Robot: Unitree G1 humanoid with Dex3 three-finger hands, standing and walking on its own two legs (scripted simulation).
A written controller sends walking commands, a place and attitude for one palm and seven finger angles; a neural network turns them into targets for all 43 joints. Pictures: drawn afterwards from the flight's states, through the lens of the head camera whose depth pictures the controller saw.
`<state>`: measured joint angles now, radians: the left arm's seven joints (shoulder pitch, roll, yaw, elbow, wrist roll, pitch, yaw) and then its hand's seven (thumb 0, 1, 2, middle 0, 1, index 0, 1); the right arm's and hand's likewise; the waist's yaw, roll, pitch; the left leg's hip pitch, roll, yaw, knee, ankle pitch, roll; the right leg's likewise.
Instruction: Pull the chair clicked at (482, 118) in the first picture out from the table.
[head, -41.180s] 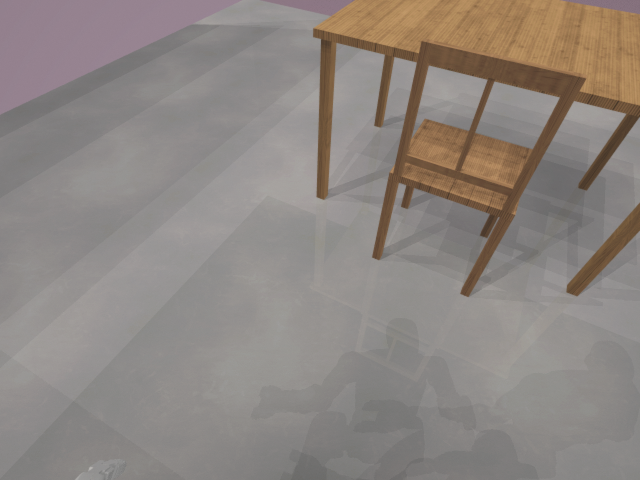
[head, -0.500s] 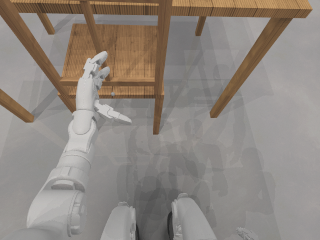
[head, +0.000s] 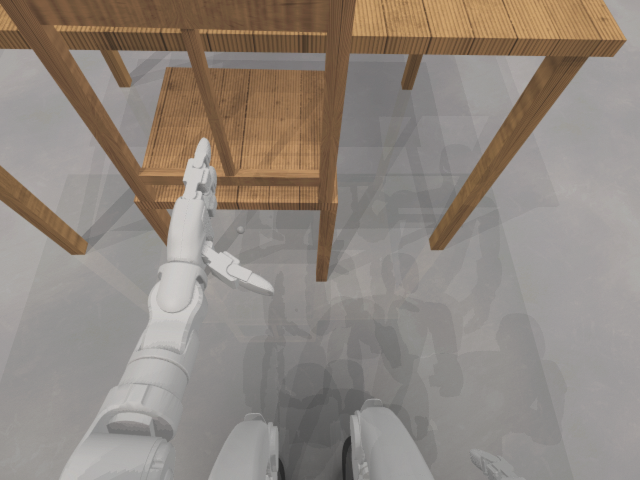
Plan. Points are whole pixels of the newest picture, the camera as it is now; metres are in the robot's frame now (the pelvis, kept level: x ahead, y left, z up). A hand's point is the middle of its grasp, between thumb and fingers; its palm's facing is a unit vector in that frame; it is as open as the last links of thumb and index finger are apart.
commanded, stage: draw the fingers out of the gap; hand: left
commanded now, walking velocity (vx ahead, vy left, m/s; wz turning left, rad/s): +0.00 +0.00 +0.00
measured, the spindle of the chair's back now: (213, 114) +0.61 +0.14 +0.01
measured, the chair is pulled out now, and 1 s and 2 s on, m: -0.12 -0.12 -0.12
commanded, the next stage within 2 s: draw the hand back to the body in 0.46 s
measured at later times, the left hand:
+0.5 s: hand (232, 299) +0.33 +0.09 +0.02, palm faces -0.11 -0.99 -0.05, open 17.5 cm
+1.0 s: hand (157, 340) +0.26 +0.14 +0.11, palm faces -0.05 -1.00 -0.07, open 17.5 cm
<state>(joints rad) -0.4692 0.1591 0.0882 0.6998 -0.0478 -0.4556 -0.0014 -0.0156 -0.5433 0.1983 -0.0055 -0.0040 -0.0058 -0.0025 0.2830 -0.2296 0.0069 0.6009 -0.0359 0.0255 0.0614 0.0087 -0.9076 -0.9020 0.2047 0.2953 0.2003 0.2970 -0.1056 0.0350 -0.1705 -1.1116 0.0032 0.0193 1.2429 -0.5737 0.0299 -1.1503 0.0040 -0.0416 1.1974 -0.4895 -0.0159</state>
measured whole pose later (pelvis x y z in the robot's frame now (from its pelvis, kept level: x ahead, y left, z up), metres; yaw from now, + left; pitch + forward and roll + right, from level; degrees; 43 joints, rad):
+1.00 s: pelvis +0.01 -0.01 +0.04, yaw +3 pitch +15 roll -1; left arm 0.27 0.21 0.01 -0.08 -0.17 -0.26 -0.13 -0.02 -0.55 0.20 -0.01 0.00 -0.01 0.00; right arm 0.25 -0.24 0.04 0.48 0.02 -0.10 -0.03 0.01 -0.91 -0.90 0.21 0.30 0.20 0.30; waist -0.02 0.05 -0.15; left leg -0.78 -0.01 -0.03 1.05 -0.52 0.02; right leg -0.80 0.00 -0.08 1.01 -0.46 -0.03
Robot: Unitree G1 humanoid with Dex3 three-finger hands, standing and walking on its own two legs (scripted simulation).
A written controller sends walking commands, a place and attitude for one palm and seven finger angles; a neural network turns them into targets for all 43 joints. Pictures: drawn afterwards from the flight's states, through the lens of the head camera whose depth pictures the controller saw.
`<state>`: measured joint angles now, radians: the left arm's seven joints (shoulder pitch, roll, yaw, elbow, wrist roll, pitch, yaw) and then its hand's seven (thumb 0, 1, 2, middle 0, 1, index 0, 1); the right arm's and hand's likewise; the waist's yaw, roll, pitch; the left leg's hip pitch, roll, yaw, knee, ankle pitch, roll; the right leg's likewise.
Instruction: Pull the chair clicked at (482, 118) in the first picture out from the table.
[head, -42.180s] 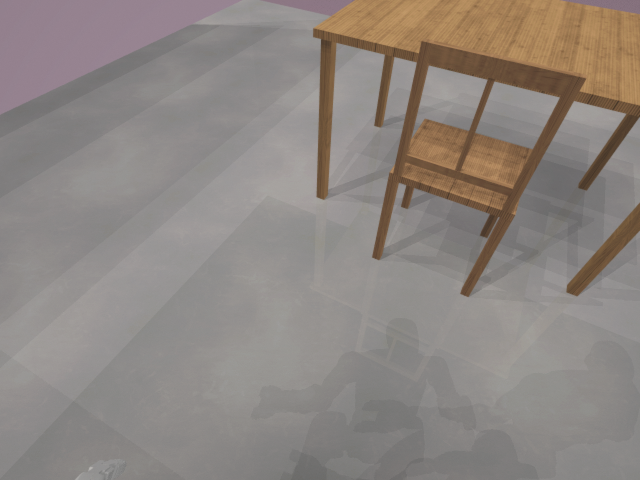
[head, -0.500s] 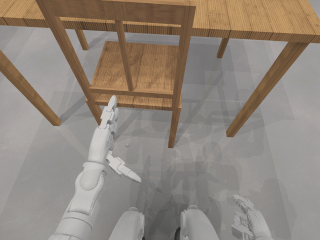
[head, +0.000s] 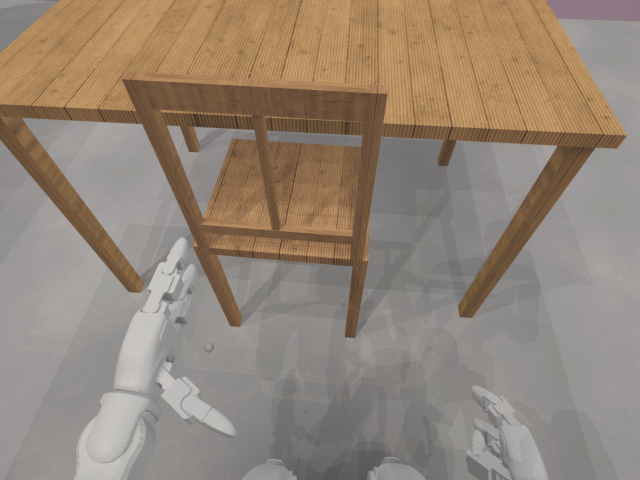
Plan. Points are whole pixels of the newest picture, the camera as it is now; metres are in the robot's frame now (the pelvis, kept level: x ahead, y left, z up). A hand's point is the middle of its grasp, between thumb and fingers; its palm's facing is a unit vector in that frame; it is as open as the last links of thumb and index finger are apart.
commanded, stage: draw the hand back to the body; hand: left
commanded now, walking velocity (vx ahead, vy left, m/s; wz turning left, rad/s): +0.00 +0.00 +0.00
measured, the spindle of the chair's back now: (268, 178) +0.61 +0.12 -0.03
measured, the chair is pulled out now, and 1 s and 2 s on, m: -0.12 -0.12 -0.12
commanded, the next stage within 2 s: step back with the hand held close in 1.16 s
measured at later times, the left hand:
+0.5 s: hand (77, 324) +0.24 +0.22 +0.16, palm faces +0.27 -0.88 -0.38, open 13.4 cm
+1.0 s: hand out of the picture +0.22 +0.26 +0.23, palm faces +0.44 -0.80 -0.41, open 7.6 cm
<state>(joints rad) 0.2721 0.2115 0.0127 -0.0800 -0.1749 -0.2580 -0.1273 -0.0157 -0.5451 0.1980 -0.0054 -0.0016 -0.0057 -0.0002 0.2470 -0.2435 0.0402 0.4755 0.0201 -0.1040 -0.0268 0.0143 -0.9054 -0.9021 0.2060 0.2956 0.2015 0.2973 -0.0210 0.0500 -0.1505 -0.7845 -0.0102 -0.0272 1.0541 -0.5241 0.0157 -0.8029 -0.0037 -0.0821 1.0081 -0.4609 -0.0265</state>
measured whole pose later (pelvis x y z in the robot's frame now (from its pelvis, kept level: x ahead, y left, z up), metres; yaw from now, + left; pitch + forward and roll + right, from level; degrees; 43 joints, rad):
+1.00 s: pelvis +0.03 +0.01 +0.07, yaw -1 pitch -4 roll -1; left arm 0.50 0.34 0.32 -0.39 -0.06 -0.09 0.12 0.01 0.85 0.87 -0.20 -0.29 -0.20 -0.29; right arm 0.21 -0.24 0.02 0.65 0.00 -0.11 -0.07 0.01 -0.90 -0.90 0.21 0.30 0.20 0.30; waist 0.06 0.08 0.00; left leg -0.06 -0.02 0.00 0.43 -0.30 0.03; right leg -0.10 0.00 -0.04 0.42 -0.25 -0.01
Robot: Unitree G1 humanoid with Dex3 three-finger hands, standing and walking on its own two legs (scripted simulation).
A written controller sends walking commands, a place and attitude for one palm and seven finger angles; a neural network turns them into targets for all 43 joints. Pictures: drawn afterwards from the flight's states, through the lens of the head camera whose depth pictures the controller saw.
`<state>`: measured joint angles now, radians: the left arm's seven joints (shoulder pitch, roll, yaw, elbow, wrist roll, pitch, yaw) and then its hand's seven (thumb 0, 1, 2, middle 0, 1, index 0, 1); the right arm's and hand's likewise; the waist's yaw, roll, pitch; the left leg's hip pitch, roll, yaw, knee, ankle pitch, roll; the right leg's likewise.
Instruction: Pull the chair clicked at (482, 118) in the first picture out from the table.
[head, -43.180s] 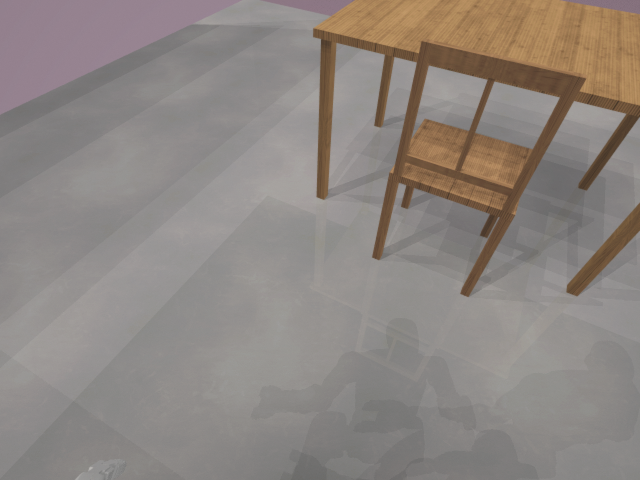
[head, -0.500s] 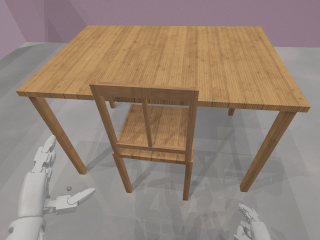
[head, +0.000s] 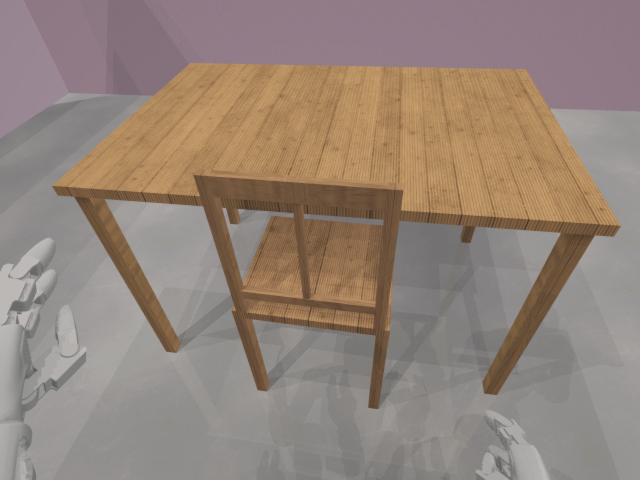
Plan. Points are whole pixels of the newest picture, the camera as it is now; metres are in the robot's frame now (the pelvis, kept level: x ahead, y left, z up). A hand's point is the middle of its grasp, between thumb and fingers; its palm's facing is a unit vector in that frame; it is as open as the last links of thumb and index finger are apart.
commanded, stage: draw the hand back to the body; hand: left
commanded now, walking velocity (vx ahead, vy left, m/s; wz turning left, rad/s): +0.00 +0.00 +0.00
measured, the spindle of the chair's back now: (302, 254) +0.58 +0.12 -0.10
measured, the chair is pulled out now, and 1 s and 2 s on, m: -0.12 -0.12 -0.12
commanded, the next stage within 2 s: step back with the hand held close in 0.16 s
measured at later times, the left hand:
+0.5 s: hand (78, 351) +0.18 +0.26 +0.16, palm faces +0.37 -0.78 -0.50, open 7.4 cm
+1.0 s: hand (26, 419) +0.12 +0.27 +0.15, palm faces +0.40 -0.77 -0.49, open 7.4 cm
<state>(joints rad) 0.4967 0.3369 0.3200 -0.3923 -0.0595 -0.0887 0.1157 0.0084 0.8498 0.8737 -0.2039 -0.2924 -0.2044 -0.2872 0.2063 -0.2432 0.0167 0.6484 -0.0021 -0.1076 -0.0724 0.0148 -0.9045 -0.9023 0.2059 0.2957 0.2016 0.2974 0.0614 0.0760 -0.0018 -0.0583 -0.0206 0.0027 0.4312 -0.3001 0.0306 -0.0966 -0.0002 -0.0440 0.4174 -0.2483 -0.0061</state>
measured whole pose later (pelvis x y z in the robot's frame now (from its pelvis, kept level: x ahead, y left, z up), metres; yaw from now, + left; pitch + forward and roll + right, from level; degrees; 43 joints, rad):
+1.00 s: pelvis -0.08 +0.01 -0.01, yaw -1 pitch -1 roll -1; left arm 0.55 0.40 0.40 -0.49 0.01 -0.26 0.14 0.01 0.89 0.90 -0.22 -0.30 -0.22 -0.30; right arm 0.21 -0.22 0.00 0.60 -0.02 -0.09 -0.08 0.01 -0.90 -0.90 0.21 0.30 0.20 0.30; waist 0.02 -0.01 0.03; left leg -0.31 -0.02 0.02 0.55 -0.23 0.05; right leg -0.32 0.00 -0.03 0.47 -0.14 0.01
